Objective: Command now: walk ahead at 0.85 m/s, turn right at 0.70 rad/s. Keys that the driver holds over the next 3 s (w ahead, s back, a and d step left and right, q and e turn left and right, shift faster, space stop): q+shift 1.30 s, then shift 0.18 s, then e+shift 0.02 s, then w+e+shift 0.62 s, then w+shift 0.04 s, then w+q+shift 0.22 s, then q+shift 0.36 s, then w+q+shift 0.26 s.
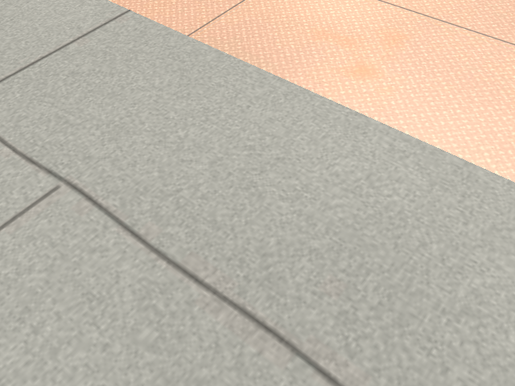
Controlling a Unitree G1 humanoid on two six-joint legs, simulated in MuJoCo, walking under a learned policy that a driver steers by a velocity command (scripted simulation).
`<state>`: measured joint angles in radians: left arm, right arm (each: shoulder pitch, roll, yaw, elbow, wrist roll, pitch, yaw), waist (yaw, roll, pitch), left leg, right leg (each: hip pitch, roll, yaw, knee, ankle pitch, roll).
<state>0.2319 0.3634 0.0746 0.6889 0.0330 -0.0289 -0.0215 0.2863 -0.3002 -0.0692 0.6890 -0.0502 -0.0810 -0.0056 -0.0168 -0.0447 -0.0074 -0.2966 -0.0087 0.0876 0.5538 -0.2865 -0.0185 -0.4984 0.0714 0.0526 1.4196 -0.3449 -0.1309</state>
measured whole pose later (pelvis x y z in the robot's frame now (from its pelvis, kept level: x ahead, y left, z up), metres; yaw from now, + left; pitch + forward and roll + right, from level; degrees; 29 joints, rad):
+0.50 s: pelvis +0.31 -0.05 +0.02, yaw +10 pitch +1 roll +1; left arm 0.26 0.22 0.02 0.73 0.02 -0.06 0.04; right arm 0.19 -0.30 -0.08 0.71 -0.03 0.06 0.01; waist 0.00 0.03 0.08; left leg -0.66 0.03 0.06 1.11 -0.28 -0.04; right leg -0.29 -0.05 -0.19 0.45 -0.18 -0.06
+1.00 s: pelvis +0.37 -0.04 +0.01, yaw +38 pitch +2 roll -1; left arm 0.15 0.27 0.04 0.67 0.02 0.04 0.02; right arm 0.22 -0.32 -0.10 0.64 -0.02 0.08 0.02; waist -0.04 0.01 0.06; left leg -0.39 -0.13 -0.16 0.51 -0.13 0.05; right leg -0.47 0.03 0.09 0.83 -0.40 0.04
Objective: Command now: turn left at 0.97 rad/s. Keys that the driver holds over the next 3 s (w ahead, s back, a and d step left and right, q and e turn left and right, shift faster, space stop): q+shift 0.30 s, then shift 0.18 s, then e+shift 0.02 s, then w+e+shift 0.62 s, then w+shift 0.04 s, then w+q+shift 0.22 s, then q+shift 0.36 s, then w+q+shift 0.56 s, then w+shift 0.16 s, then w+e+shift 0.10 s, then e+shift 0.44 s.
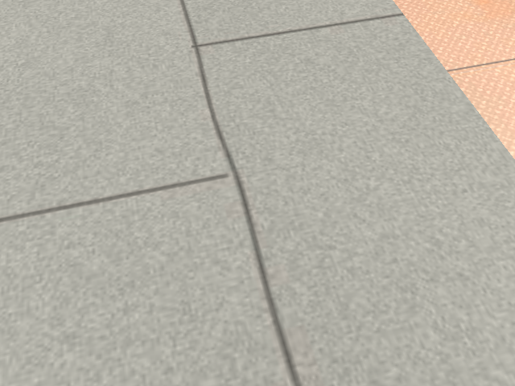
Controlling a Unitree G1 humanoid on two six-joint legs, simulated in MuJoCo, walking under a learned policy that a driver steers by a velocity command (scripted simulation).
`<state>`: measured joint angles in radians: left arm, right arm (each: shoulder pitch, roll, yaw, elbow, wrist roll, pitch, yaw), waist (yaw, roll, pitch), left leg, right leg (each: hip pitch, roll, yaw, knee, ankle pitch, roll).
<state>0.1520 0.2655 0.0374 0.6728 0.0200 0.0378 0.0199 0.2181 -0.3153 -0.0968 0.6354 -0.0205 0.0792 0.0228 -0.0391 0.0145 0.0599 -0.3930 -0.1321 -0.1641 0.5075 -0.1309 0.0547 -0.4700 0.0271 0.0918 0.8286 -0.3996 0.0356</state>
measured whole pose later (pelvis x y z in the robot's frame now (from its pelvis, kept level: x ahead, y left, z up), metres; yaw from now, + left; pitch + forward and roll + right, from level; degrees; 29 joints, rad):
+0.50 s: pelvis -0.02 -0.03 +0.00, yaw +25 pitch +0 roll +0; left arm 0.24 0.29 0.05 0.69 0.02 0.02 0.00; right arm 0.14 -0.29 -0.06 0.63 -0.01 0.08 0.05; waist 0.04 0.00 0.05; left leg -0.24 -0.01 0.02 0.57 -0.35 -0.01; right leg -0.28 -0.11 -0.21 0.56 -0.27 0.00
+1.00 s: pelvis +0.14 +0.00 -0.02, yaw +9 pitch +2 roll +2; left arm 0.16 0.30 0.07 0.73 0.03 0.03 -0.11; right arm 0.42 -0.29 -0.05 0.86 -0.05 -0.09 -0.02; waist -0.03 0.01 0.00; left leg 0.25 0.01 0.31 0.15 -0.41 -0.06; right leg -0.78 -0.10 -0.08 0.95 -0.12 -0.09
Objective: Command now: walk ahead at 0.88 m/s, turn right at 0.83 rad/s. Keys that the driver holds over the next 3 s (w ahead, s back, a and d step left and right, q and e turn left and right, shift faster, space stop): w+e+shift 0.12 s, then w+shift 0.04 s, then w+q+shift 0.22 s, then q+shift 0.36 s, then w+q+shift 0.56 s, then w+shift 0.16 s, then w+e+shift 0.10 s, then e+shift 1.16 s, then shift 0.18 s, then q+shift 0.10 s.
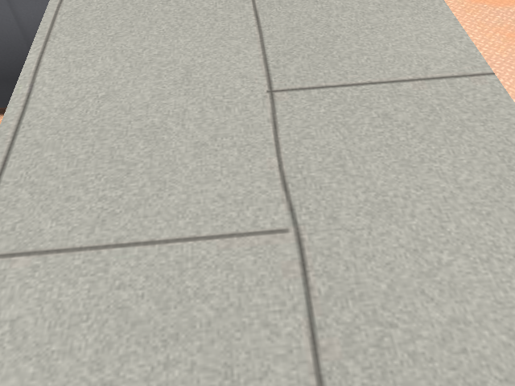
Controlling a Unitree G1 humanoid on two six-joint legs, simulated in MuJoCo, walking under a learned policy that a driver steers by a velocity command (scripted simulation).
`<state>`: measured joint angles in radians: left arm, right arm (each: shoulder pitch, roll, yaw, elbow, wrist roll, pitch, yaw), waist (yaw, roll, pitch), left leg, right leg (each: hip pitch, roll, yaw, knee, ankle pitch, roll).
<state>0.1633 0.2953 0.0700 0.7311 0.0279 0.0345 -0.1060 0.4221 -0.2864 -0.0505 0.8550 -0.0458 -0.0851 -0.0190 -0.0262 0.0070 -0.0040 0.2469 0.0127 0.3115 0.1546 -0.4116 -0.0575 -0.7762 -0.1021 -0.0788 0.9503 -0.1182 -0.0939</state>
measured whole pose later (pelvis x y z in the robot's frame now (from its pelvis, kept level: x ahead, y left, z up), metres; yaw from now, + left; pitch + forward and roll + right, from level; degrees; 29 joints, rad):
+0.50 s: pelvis +0.42 -0.12 +0.00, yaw -6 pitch +0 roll +0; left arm 0.40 0.24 0.02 0.88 0.00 -0.13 0.01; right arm 0.13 -0.26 0.00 0.79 -0.02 -0.06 0.07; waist 0.03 0.04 0.07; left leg -0.75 0.01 0.12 0.64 0.23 0.09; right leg 0.24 0.14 -0.17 0.18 -0.37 -0.09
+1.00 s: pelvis +0.70 -0.20 +0.02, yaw +20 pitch +2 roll +0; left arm 0.08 0.28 -0.03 0.65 0.02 -0.03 0.01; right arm 0.34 -0.35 -0.11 0.74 -0.02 0.00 0.03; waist -0.10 -0.01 -0.02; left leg -0.23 -0.21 -0.33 0.46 -0.23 0.10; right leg -0.45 0.00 0.14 0.59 -0.23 0.06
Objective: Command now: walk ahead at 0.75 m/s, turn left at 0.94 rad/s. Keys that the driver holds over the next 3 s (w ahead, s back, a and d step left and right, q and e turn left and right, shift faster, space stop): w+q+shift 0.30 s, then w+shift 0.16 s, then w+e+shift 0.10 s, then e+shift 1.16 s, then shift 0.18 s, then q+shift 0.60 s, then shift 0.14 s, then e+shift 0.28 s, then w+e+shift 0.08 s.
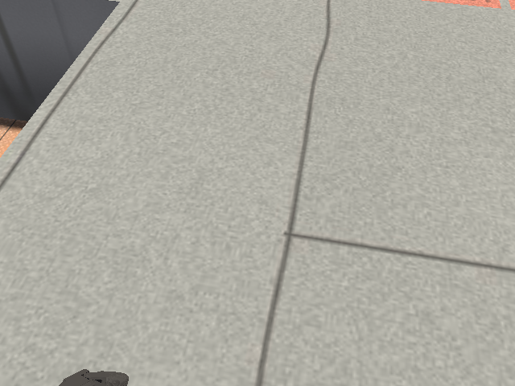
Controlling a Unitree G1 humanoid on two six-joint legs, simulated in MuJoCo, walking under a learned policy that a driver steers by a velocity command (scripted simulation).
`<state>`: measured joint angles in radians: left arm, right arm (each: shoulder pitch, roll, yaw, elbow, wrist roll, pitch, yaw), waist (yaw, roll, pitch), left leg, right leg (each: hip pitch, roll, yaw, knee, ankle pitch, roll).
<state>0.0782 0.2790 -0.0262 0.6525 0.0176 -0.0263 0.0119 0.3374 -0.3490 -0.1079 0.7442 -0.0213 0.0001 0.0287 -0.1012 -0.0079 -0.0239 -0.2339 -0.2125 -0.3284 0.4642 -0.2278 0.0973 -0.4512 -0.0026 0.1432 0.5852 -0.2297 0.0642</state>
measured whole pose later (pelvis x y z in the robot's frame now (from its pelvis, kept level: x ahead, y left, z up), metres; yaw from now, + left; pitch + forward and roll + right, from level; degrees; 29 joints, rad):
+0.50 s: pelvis +0.28 +0.01 -0.03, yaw +24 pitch +4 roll +1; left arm 0.64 0.23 0.00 0.96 0.04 -0.09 0.02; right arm -0.04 -0.28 0.01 0.62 -0.05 -0.01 0.09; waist 0.12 0.04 0.01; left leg -0.67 -0.05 0.11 0.74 -0.19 0.16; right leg 0.25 -0.03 -0.25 0.17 -0.44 0.04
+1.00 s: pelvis +0.61 +0.13 -0.04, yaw +9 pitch -2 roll +0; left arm 0.29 0.28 0.07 0.80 0.01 0.00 -0.01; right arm 0.16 -0.24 -0.02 0.78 -0.01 -0.04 -0.02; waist 0.06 0.01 0.12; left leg -0.32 -0.02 0.06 1.39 -0.51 -0.03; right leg -0.49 0.15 -0.09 0.65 -0.14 -0.19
